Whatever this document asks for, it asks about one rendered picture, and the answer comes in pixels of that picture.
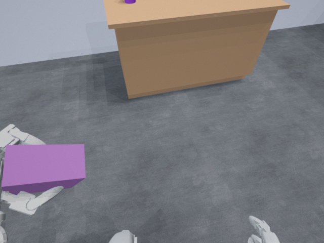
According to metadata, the sponge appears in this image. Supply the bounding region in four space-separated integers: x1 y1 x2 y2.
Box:
2 144 86 195

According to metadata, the right robot hand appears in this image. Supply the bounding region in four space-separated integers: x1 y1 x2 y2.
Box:
248 216 280 243

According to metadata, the table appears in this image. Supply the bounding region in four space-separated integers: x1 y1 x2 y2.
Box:
103 0 290 99

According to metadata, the robot left thigh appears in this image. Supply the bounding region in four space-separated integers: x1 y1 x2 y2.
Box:
109 231 138 243

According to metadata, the left robot hand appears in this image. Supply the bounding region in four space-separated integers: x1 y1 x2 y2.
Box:
0 124 64 216

